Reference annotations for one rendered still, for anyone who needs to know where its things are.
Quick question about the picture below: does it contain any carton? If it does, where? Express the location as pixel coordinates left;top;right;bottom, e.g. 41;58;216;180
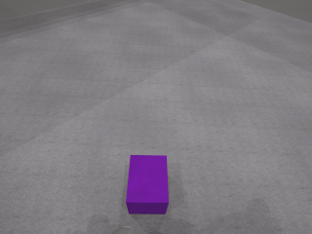
126;155;169;215

